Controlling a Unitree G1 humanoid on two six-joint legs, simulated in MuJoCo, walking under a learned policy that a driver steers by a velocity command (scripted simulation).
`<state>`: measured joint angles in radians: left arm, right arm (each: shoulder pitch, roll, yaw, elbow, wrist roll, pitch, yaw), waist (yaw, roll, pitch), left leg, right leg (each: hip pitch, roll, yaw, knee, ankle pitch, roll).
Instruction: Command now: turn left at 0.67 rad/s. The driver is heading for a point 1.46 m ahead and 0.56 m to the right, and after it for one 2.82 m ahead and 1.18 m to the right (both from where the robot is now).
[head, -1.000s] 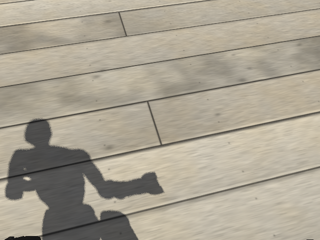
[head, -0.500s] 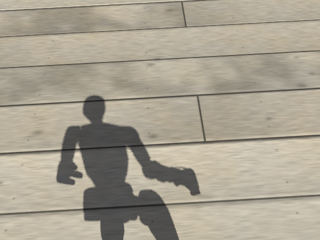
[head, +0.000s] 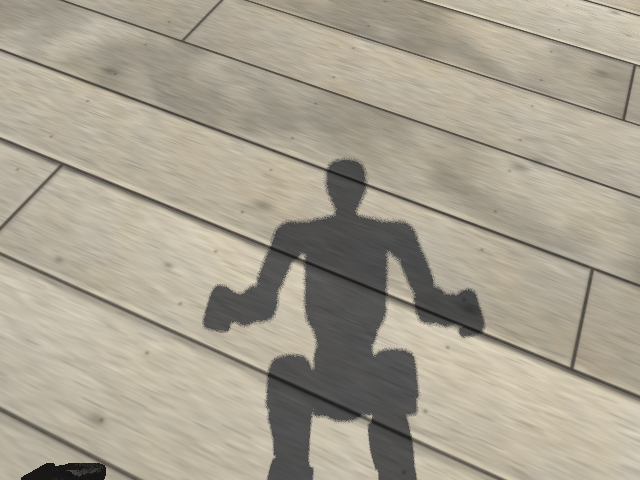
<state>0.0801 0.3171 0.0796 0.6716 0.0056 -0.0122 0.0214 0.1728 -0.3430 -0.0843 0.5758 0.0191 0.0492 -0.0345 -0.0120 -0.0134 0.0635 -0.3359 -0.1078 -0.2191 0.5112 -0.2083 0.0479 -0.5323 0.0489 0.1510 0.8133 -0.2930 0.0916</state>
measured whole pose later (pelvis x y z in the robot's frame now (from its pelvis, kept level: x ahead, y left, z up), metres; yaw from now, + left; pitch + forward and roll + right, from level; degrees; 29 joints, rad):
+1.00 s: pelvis +0.43 -0.29 +0.00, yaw -38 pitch +0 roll +0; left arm 0.43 0.28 0.04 0.70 -0.02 -0.07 -0.01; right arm 0.09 -0.31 -0.01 0.60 -0.03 -0.13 0.00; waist 0.05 0.04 0.05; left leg -0.73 0.12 -0.12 0.94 -0.05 -0.04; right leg -0.11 0.15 0.11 0.41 -0.28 -0.14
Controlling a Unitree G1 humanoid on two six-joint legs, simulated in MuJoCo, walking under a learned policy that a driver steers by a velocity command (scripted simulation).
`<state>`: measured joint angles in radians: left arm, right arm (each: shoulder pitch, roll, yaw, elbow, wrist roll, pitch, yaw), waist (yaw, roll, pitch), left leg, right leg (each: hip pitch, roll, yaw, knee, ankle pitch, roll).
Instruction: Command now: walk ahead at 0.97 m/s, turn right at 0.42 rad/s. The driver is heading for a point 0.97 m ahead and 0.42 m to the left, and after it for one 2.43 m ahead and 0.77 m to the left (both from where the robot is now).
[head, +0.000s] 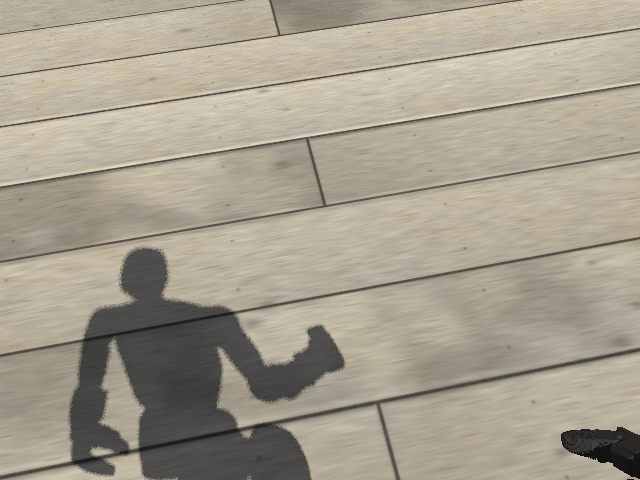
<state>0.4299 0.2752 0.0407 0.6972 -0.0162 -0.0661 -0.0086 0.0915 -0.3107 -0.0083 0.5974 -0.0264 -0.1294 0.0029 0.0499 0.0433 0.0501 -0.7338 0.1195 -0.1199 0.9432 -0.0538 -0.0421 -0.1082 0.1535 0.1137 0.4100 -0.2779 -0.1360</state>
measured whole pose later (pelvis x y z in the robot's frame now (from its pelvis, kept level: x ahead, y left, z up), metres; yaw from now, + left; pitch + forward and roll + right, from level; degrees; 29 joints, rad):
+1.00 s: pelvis +0.91 +0.16 -0.02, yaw +43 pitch -1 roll -5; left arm 0.45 0.35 0.09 0.84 0.00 -0.10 0.01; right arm 0.06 -0.34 -0.05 0.56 0.03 -0.03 0.05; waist 0.12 0.04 0.05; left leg -0.83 0.13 0.02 0.97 0.00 0.05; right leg 0.16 0.04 -0.20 0.24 -0.39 0.03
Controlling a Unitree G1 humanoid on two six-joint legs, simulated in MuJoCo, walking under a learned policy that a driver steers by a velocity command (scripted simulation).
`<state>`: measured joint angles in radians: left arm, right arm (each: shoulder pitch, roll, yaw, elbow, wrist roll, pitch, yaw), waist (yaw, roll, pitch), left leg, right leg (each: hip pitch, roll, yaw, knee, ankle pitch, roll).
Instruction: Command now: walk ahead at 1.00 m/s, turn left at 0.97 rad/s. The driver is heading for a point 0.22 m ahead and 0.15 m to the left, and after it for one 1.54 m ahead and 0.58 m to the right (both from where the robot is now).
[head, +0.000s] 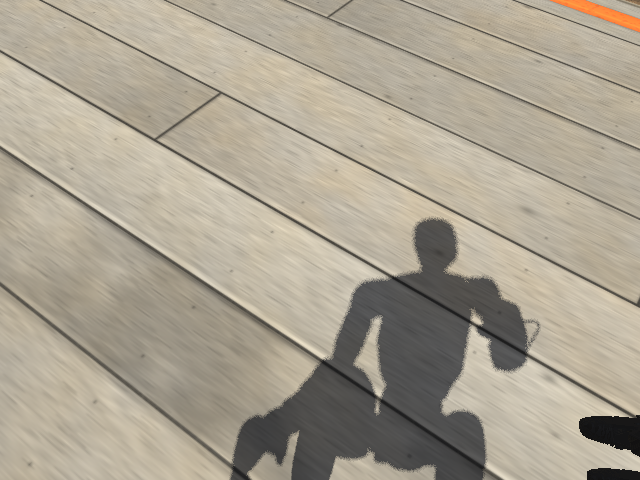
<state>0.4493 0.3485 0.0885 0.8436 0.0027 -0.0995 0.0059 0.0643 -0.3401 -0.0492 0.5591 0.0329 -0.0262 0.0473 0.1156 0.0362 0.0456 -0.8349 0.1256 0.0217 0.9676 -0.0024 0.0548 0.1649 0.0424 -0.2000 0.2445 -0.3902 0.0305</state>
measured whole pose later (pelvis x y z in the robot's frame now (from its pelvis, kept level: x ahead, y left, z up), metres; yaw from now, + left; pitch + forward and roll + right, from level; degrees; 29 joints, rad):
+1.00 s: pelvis +0.44 -0.02 +0.02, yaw -32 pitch +2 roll +2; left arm 0.17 0.34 0.10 0.54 -0.01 0.06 0.04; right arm 0.05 -0.31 -0.08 0.77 0.01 -0.01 -0.01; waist 0.02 -0.01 0.06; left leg -0.45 -0.08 -0.18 0.68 -0.30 -0.07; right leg -0.37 0.16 0.30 0.50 -0.13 -0.04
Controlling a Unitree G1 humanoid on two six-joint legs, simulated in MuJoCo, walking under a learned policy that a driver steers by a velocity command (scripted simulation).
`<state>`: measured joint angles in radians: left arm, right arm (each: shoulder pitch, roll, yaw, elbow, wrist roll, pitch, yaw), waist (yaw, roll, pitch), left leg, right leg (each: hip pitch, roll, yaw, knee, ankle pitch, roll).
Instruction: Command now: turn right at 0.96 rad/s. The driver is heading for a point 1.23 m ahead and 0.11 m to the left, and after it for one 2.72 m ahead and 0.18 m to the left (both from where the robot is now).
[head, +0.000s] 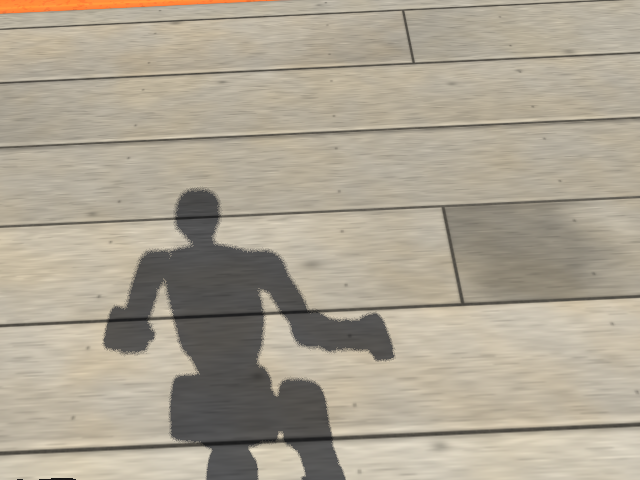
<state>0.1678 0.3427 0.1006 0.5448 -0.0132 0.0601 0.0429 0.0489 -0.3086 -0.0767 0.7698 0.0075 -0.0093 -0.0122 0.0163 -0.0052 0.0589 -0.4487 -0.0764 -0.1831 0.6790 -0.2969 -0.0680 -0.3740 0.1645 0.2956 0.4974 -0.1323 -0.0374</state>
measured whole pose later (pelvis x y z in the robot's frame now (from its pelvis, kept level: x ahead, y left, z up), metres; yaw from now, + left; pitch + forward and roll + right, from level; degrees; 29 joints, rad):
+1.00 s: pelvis +0.02 +0.06 +0.00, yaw +6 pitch +3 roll -2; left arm 0.07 0.32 0.09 0.67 0.01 0.00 0.03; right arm 0.24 -0.33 -0.08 0.62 0.02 0.02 -0.01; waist -0.02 -0.04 0.06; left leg -0.33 -0.04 -0.03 0.53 -0.24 0.07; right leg -0.53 0.00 0.05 1.13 -0.43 0.05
